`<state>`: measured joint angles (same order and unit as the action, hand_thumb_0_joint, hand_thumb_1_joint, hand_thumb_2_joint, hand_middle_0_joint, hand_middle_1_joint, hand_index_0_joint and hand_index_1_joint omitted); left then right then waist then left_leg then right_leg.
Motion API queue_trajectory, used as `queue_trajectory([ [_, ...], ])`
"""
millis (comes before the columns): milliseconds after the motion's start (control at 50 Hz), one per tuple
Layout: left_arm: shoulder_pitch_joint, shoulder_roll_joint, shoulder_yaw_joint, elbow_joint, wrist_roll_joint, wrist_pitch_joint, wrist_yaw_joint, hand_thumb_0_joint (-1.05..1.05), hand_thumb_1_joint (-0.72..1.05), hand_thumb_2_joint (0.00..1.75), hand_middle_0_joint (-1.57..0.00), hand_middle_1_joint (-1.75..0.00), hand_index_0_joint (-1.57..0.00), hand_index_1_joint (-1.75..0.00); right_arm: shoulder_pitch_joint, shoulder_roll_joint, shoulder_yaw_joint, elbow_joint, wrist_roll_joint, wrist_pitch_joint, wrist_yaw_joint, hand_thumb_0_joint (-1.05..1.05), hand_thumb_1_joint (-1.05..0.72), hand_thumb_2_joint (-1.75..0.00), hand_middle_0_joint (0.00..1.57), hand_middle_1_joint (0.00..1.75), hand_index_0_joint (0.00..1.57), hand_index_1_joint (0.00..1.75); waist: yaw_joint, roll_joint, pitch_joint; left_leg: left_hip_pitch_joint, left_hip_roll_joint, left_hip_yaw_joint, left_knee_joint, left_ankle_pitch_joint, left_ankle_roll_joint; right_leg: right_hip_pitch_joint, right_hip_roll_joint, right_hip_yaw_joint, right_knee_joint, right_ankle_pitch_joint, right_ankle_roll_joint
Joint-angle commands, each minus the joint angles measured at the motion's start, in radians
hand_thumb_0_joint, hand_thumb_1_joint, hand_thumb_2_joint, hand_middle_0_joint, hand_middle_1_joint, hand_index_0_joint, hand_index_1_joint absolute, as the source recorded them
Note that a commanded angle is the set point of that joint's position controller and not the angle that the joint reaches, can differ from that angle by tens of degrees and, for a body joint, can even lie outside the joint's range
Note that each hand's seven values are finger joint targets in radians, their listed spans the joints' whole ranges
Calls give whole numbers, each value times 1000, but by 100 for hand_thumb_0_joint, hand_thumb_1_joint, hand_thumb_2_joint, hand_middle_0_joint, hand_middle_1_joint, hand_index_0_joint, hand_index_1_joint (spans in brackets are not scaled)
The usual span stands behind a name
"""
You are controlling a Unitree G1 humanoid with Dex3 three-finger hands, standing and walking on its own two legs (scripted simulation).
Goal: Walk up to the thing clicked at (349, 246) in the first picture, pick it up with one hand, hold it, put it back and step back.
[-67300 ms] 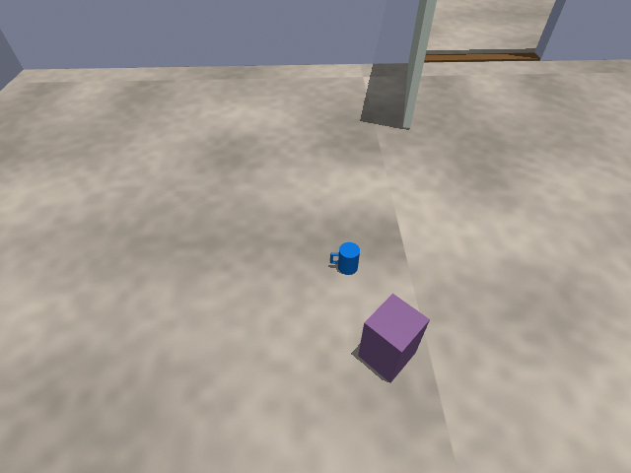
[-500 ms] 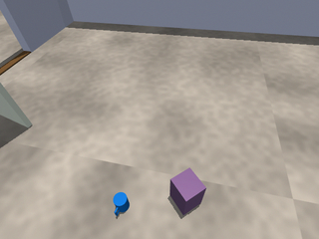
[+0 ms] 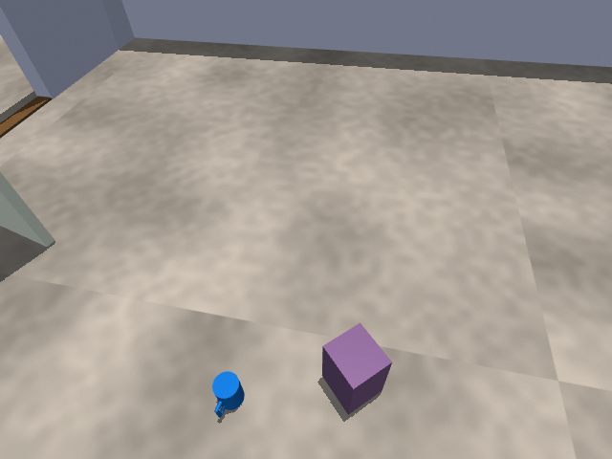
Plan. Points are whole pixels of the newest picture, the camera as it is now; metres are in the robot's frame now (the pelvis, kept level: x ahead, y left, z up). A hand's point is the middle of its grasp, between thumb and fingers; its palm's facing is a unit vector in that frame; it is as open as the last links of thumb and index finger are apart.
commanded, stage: stand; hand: left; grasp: from above
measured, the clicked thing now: (226, 396) +0.45 +0.29 -0.73
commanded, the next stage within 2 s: step back in 0.84 s
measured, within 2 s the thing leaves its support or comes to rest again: neither
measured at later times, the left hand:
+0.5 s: hand out of the picture +0.07 +0.25 -0.16, palm faces +0.01 -0.94 -0.34, open 7.4 cm
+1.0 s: hand out of the picture +0.07 +0.27 -0.16, palm faces +0.01 -0.93 -0.37, open 7.4 cm
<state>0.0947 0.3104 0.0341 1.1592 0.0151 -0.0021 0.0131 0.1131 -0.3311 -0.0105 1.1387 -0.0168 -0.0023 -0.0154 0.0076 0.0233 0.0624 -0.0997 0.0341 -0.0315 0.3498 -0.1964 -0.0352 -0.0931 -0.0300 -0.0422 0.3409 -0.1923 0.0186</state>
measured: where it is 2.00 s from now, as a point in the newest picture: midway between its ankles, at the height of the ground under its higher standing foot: outside the picture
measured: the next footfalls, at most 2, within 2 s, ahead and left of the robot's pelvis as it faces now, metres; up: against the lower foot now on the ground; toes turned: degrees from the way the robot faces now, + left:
right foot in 1.50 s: -0.09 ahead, -0.09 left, +0.00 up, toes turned -2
left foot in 1.82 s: -0.15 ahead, +0.15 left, +0.00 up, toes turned -4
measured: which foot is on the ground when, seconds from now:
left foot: down 0.00-1.00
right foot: down 0.00-1.00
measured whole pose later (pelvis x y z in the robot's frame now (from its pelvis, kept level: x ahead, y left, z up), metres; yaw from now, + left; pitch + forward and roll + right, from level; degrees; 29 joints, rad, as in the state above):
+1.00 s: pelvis -0.02 +0.01 -0.01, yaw +0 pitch -2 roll +0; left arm 0.08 0.35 0.06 1.04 0.00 0.02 0.01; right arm 0.07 -0.38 -0.04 1.05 0.01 0.04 0.01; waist 0.00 0.02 0.14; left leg -0.28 0.02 -0.03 0.62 -0.28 0.02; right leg -0.22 -0.04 -0.03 0.49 -0.23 0.01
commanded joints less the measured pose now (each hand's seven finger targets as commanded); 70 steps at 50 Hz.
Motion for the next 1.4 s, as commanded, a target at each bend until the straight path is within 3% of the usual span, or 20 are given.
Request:
queue_trajectory([
  [0, -33, 211, 35, -52, -1, -19, 9, 0, 90, 90, -20, -30, -20, -30, -23, -194, -31, -53, 0, -23, -10, 0, -90, -90, 20, 30, 20, 30, -1, -13, -86, -12, 86, -58, -45, 218, 46, 43, -104, 78, -46, 199, -27],
  [80, -41, 212, 32, -56, 2, -18, 8, 0, 90, 90, -20, -30, -20, -30, -38, -192, -31, -55, -1, -21, -8, 0, -90, -90, 20, 30, 20, 30, -1, -23, -49, -26, 84, -59, -60, 149, 43, 7, -97, 74, -63, 117, -25],
  [460, -27, 224, 31, -67, -2, -24, 2, 0, 90, 90, -20, -30, -20, -30, -37, -208, -34, -58, 0, -24, -2, 0, -90, -90, 20, 30, 20, 30, -1, -24, -77, -12, 92, -61, -59, 163, 50, 18, -104, 84, -58, 139, -32],
  [640, -20, 224, 28, -63, -2, -23, -1, 0, 90, 90, -20, -30, -20, -30, -22, -208, -31, -54, 1, -21, 1, 0, -90, -90, 20, 30, 20, 30, -6, -17, -41, -44, 82, -61, -78, 82, 48, 1, -99, 85, -76, 74, -28],
  [800, -20, 236, 30, -69, -4, -27, -1, 0, 90, 90, -20, -30, -20, -30, -25, -206, -29, -61, 2, -25, 2, 0, -90, -90, 20, 30, 20, 30, -4, -23, -76, -15, 90, -61, -64, 148, 49, 16, -107, 90, -58, 132, -35],
  [820, -25, 306, 66, -101, -25, -18, 4, 0, 90, 90, -20, -30, -20, -30, -54, -273, -52, -82, 15, -7, 9, 0, -90, -90, 20, 30, 20, 30, -6, -32, 15, -91, 68, -67, 47, 308, 73, -51, -100, 107, 29, 333, -41],
  [880, -7, 303, 75, -145, -28, -8, 12, 0, 90, 90, -20, -30, -20, -30, -30, -247, -57, -121, 30, 11, 12, 0, -90, -90, 20, 30, 20, 30, -14, -58, -81, -81, 35, -28, 182, 332, 83, -42, -128, 118, 69, 409, -99],
  [920, -31, 321, 82, -186, -23, 0, 12, 0, 90, 90, -20, -30, -20, -30, -11, -233, -64, -140, 28, 25, 13, 0, -90, -90, 20, 30, 20, 30, -20, -119, -123, -88, -23, 12, 310, 177, 70, -84, -210, 193, 44, 404, -172],
  [960, -88, 342, 88, -241, -4, 7, 16, 0, 90, 90, -20, -30, -20, -30, 31, -227, -74, -159, 21, 44, 21, 0, -90, -90, 20, 30, 20, 30, -33, -221, -126, -124, -82, 16, 496, -215, 77, -153, -313, 269, 28, 380, -254],
  [980, -112, 346, 89, -263, 5, 9, 16, 0, 90, 90, -20, -30, -20, -30, 65, -219, -76, -169, 19, 50, 24, 0, -90, -90, 20, 30, 20, 30, -44, -243, -117, -129, -65, -15, 536, -312, 86, -194, -332, 264, 48, 363, -269],
  [1020, -149, 335, 82, -294, 12, 14, 19, 0, 90, 90, -20, -30, -20, -30, 98, -226, -86, -184, 22, 50, 29, 0, -90, -90, 20, 30, 20, 30, -65, -243, -91, -135, -42, -32, 476, -264, 93, -226, -291, 217, 122, 360, -231],
  [1040, -158, 324, 76, -306, 10, 19, 22, 0, 90, 90, -20, -30, -20, -30, 129, -229, -90, -182, 21, 42, 27, 0, -90, -90, 20, 30, 20, 30, -77, -221, -98, -133, -28, -18, 317, -136, 91, -189, -248, 185, 199, 339, -181],
  [1060, -137, 294, 67, -308, 0, 29, 18, 0, 90, 90, -20, -30, -20, -30, 122, -248, -97, -181, 8, 32, 22, 0, -90, -90, 20, 30, 20, 30, -66, -98, -79, -148, 17, -57, 153, 136, 90, -191, -152, 123, 304, 230, -123],
  [1080, -97, 241, 59, -318, -16, 40, 19, 0, 90, 90, -20, -30, -20, -30, 89, -312, -111, -199, -13, 24, 18, 0, -90, -90, 20, 30, 20, 30, -40, 121, -65, -116, 153, -256, 49, 395, 126, -280, 16, 69, 487, 16, -68],
  [1100, -67, 218, 57, -319, -15, 53, 27, 0, 90, 90, -20, -30, -20, -30, 86, -348, -120, -218, -26, 14, 15, 0, -90, -90, 20, 30, 20, 30, -27, 159, -67, -56, 237, -366, 27, 571, 173, -382, 118, 146, 608, -409, -56],
  [1120, -35, 230, 59, -318, -10, 56, 37, 0, 90, 90, -20, -30, -20, -30, 76, -388, -126, -233, -17, 12, 12, 0, -90, -90, 20, 30, 20, 30, -36, 160, -103, -63, 292, -383, 57, 676, 228, -383, 137, 219, 720, -486, -55],
  [1160, -34, 249, 64, -302, -9, 56, 45, 0, 90, 90, -20, -30, -20, -30, 2, -344, -120, -265, -13, 11, -2, 0, -90, -90, 20, 30, 20, 30, -17, 142, -109, -52, 282, -339, 74, 583, 265, -410, 131, 272, 850, -419, -61],
  [1200, 18, 261, 64, -296, -19, 53, 37, 0, 90, 90, -20, -30, -20, -30, -32, -292, -105, -298, -16, 6, -15, 0, -90, -90, 20, 30, 20, 30, 13, 130, -111, -17, 206, -215, 139, 585, 241, -444, 123, 243, 893, -329, -45],
  [1300, -9, 262, 81, -355, 0, 40, 22, 0, 90, 90, -20, -30, -20, -30, 78, -288, -117, -316, -9, 5, -26, 0, -90, -90, 20, 30, 20, 30, -48, 85, -118, 106, 252, -239, 170, 589, 309, -444, 94, 197, 753, -354, 1],
  [1380, 29, 247, 88, -362, 1, 30, 11, 0, 90, 90, -20, -30, -20, -30, 59, -304, -113, -341, -7, 11, -22, 0, -90, -90, 20, 30, 20, 30, -41, 121, -116, 37, 225, -196, 185, 458, 282, -324, 61, 117, 492, -307, -7],
])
